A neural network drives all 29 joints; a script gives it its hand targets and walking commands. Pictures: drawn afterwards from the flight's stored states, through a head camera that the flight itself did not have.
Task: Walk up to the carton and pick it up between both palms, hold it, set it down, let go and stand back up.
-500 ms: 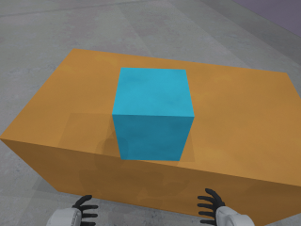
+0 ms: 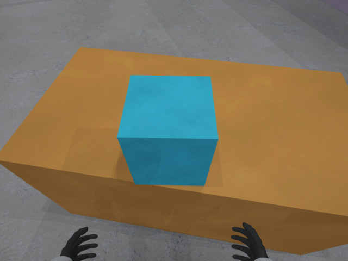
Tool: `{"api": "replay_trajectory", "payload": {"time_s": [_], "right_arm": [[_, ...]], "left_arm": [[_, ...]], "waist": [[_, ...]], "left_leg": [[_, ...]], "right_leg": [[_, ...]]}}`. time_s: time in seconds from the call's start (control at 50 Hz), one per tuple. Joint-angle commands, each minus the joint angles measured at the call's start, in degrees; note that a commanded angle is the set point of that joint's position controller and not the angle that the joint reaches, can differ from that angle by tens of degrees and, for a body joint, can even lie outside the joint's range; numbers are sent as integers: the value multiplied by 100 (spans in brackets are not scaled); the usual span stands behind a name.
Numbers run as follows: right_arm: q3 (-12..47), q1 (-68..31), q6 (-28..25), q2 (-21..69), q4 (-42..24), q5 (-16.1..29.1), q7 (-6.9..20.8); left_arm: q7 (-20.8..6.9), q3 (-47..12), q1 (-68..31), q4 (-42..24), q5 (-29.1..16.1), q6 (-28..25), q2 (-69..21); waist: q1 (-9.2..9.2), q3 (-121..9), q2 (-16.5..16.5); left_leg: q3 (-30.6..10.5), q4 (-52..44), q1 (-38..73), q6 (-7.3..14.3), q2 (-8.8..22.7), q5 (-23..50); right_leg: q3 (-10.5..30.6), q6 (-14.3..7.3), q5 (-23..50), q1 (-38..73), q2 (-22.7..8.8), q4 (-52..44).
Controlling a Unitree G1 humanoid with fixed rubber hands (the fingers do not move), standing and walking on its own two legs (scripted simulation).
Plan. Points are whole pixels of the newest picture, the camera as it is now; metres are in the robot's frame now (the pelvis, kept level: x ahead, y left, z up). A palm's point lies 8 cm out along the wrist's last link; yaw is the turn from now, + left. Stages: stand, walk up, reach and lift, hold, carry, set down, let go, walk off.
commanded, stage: reach and lift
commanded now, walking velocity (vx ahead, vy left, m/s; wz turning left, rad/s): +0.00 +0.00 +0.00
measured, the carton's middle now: (170, 134) +0.45 +0.03 -0.02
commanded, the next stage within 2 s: none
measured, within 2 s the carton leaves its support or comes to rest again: neither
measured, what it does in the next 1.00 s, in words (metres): stands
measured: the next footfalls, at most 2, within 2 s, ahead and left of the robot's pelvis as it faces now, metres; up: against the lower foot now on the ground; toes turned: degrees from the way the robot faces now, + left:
none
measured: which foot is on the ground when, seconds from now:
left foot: down 0.00-1.00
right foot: down 0.00-1.00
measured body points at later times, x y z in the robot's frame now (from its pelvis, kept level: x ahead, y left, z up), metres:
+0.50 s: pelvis +0.00 +0.02 +0.01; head +0.01 +0.02 +0.46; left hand +0.16 +0.26 -0.08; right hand +0.16 -0.16 -0.08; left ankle -0.01 +0.14 -0.74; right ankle +0.03 -0.07 -0.74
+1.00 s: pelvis +0.01 +0.03 +0.00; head +0.01 +0.04 +0.45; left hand +0.21 +0.27 -0.06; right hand +0.21 -0.16 -0.06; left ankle -0.01 +0.14 -0.74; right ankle +0.03 -0.07 -0.74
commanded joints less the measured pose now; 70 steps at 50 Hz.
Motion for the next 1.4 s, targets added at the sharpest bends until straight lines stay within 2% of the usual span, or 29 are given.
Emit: {"api": "replay_trajectory", "payload": {"time_s": [0.0,0.06,0.08,0.16,0.28,0.36,0.44,0.48,0.58,0.6,0.64,0.66,0.7,0.72,0.8,0.82,0.84,0.88,0.9,0.92,0.94,0.98,1.0,1.02,1.1,1.14,1.18,1.3,1.38], "right_arm": [[-128,84,-402,30,-612,-115,81],[-176,198,-751,156,-472,-163,118],[-145,188,-848,144,-560,-195,113],[-288,233,-1261,248,-181,-257,119],[-393,60,-1751,142,196,-444,120],[-530,-23,-1991,15,377,-496,226],[-454,-114,-2364,86,562,-388,354],[-497,-168,-2483,78,763,-470,399],[-542,-504,-2827,61,985,-388,435],[-543,-466,-2897,43,950,-385,436],[-537,-554,-3033,-29,1117,-258,455],[-498,-469,-3146,-45,1156,-213,488],[-565,-557,-3314,-160,1128,-205,478],[-598,-523,-3377,-187,1303,-199,477],[-556,-577,-3566,-265,1696,-73,535],[-606,-829,-3664,-371,1483,-83,540],[-519,-644,-3667,-292,1703,-37,551],[-624,-754,-3736,-410,1716,-116,539],[-613,-1096,-3817,-441,1463,-62,543],[-617,-1021,-3856,-429,1558,-73,551],[-625,-1192,-3917,-435,1379,-47,580],[-545,-1100,-3927,-320,1660,-51,606],[-584,-1298,-3971,-380,1471,-21,625],[-579,-1197,-3952,-377,1697,-22,633],[-606,-1680,-4070,-332,1882,-51,588],[-632,-1940,-4202,-391,1831,-59,569],[-670,-2134,-4332,-395,1963,-2,583],[-610,-2433,-4639,-389,2448,33,588],[-614,-2743,-4796,-541,2663,194,554]], "left_arm": [[48,331,-172,-411,26,-619,801],[113,118,-271,-335,-81,-1121,721],[93,136,-221,-205,-132,-1254,774],[149,85,-267,-112,-156,-1699,818],[132,-94,-185,347,-216,-2141,662],[232,-200,-117,459,-258,-2427,600],[363,-390,-313,294,-355,-2899,506],[410,-330,-282,714,-339,-3074,505],[482,-423,-517,841,-402,-3474,492],[483,-385,-507,873,-426,-3546,537],[509,-489,-504,784,-474,-3686,478],[539,-455,-465,719,-466,-3809,478],[553,-504,-491,773,-481,-3969,483],[556,-479,-409,848,-451,-4025,518],[532,-543,-355,1084,-441,-4156,380],[553,-542,-605,934,-482,-4220,446],[559,-600,-347,1096,-444,-4250,389],[562,-542,-484,1205,-470,-4294,436],[571,-498,-897,982,-546,-4368,477],[583,-617,-892,1006,-583,-4432,455],[601,-598,-999,944,-670,-4512,464],[657,-649,-973,1145,-626,-4634,442],[678,-652,-1207,1005,-724,-4730,511],[670,-730,-994,1330,-699,-4741,416],[613,-713,-1481,1762,-723,-4949,497],[621,-644,-1871,1755,-794,-5086,517],[689,-623,-2145,1613,-786,-5295,600],[677,-651,-2189,2344,-854,-5640,455],[673,-561,-2393,2332,-777,-5659,496]], "waist": [[132,-785,176],[6,-1045,318],[61,-1064,218],[61,-1007,395],[-19,-460,249],[3,-492,227],[39,-544,321],[45,-415,206],[72,-436,194],[2,-572,190],[23,-810,163],[57,-1000,313],[-63,-1140,282],[-17,-1040,321],[-17,-696,374],[1,-811,339],[28,-593,357],[-19,-660,193],[-8,-911,200],[-87,-876,148],[8,-893,171],[7,-863,226],[-12,-1017,141],[-5,-786,204],[-43,-764,153],[-9,-941,99],[-17,-1210,311],[-79,-1299,88],[-29,-1296,229]], "left_leg": [[166,-440,-618,213,-111,797],[72,-449,-533,270,-73,636],[47,-468,-607,319,-23,558],[4,-565,-519,352,-63,522],[-123,-837,-579,363,-69,434],[-161,-982,-471,335,-37,310],[-171,-905,-367,235,-74,858],[-139,-918,-511,286,-113,548],[-166,-813,-580,266,-149,427],[-186,-767,-467,239,-149,530],[-249,-689,-322,171,-126,974],[-213,-612,-153,151,-190,1250],[-285,-489,-15,95,-193,1589],[-289,-485,46,61,-200,1719],[-338,-459,293,-76,-216,1876],[-340,-405,264,-81,-211,1925],[-343,-391,238,-52,-221,1987],[-319,-405,137,-28,-207,1715],[-338,-392,109,-32,-218,1616],[-356,-395,131,-39,-188,1545],[-347,-377,36,-36,-178,1524],[-334,-357,-118,26,-202,1281],[-353,-359,-103,41,-180,1227],[-350,-393,-232,14,-199,1152],[-361,-312,-440,73,-236,826],[-329,-298,-626,106,-240,616],[-319,-253,-555,46,-235,722],[-392,-22,-824,52,-260,743],[-358,53,-847,-26,-269,912]], "right_leg": [[563,457,542,1536,-372,-470],[590,402,334,1481,-411,-436],[578,385,245,1581,-393,-434],[604,357,144,1552,-457,-490],[514,310,-147,1699,-348,-632],[506,277,-233,1859,-293,-671],[473,224,13,1884,-251,-622],[546,218,-213,1804,-295,-669],[628,173,-264,1774,-339,-569],[646,151,-165,1752,-370,-559],[607,121,199,1733,-326,-497],[643,136,400,1742,-347,-459],[630,119,694,1797,-314,-424],[585,121,779,1767,-301,-417],[543,85,717,1464,-262,-545],[544,74,721,1501,-228,-503],[579,71,778,1541,-253,-500],[585,102,623,1595,-262,-515],[577,99,668,1599,-262,-440],[564,103,677,1525,-244,-392],[559,81,617,1595,-256,-355],[620,103,432,1516,-304,-286],[590,111,420,1564,-285,-269],[643,95,341,1550,-301,-285],[689,114,155,1507,-360,-189],[725,150,56,1558,-384,-138],[678,126,130,1442,-332,10],[710,145,266,1537,-333,183],[681,117,305,1510,-299,217]]}}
